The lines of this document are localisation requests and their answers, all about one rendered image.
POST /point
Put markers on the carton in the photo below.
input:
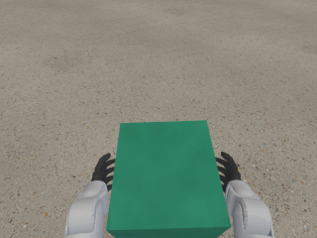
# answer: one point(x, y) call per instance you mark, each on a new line
point(166, 183)

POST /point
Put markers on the robot right forearm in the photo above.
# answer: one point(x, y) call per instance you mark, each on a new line
point(251, 216)

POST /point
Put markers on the robot left forearm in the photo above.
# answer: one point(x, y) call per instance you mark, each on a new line
point(85, 218)

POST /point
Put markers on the robot left hand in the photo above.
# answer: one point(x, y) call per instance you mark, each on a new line
point(101, 171)

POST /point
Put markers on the robot right hand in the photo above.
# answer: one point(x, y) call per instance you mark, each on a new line
point(230, 171)

